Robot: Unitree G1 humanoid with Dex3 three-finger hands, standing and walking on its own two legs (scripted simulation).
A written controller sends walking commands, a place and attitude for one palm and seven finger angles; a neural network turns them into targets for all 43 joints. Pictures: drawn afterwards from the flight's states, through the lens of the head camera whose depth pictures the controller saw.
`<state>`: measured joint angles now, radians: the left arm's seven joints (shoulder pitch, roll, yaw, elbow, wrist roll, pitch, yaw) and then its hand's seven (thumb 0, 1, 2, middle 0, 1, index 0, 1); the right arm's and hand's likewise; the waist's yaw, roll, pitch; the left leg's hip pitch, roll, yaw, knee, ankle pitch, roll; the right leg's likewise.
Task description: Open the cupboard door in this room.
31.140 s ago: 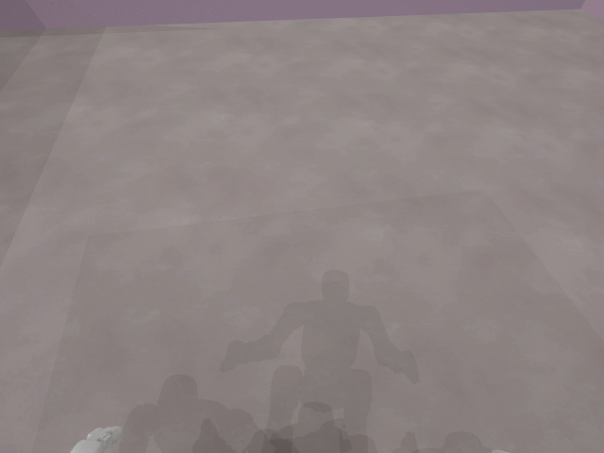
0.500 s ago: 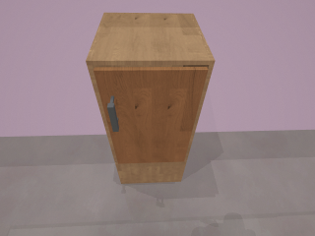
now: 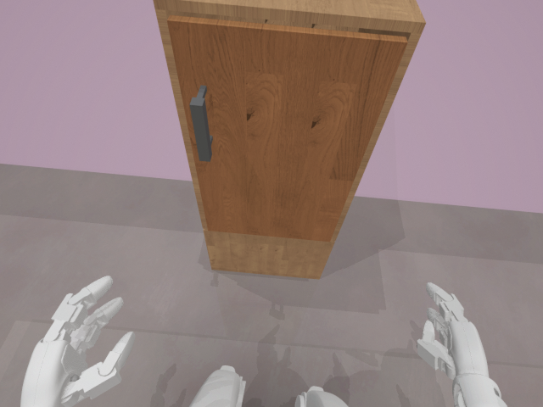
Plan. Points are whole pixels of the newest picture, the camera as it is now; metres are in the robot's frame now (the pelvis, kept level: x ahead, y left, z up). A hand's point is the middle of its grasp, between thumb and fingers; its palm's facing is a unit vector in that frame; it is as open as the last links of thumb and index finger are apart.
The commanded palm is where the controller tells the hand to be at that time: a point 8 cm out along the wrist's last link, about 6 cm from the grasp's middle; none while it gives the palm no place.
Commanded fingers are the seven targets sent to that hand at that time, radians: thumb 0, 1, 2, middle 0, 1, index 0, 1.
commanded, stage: raise the hand with hooked fingers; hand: left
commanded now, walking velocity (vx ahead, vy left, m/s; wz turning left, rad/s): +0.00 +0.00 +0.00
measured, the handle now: (204, 124) +0.56 +0.20 +0.06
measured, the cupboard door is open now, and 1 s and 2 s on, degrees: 0 0 0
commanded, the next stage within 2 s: move the hooked fingers beside the handle in 1.60 s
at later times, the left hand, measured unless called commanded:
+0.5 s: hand (89, 297) +0.23 +0.26 +0.06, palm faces +0.07 -1.00 -0.07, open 12.1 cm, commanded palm +0.21 +0.32 +0.06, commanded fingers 0.00 -0.29 0.39 -0.28 -1.07 -0.28 -1.07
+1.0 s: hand (58, 255) +0.27 +0.32 +0.07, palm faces +0.06 -1.00 -0.04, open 14.0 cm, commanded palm +0.25 +0.37 +0.08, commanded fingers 0.00 -0.50 0.30 -0.30 -1.20 -0.30 -1.20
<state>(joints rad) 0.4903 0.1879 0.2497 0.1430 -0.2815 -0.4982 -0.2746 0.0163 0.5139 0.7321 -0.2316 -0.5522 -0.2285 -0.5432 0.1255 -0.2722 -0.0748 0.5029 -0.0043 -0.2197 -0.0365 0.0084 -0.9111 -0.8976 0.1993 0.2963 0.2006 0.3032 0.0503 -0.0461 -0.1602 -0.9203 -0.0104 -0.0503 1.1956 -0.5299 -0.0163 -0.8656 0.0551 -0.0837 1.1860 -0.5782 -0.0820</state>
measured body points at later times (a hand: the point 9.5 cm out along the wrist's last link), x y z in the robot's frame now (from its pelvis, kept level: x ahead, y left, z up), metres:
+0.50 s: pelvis -0.02 +0.04 +0.00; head +0.04 +0.04 +0.45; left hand +0.22 +0.32 +0.06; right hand +0.11 -0.23 -0.08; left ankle +0.03 +0.13 -0.64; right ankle +0.00 -0.07 -0.64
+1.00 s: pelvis -0.01 +0.06 +0.02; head +0.05 +0.08 +0.47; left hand +0.26 +0.37 +0.08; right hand +0.16 -0.18 -0.05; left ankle +0.03 +0.13 -0.64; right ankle +0.00 -0.07 -0.64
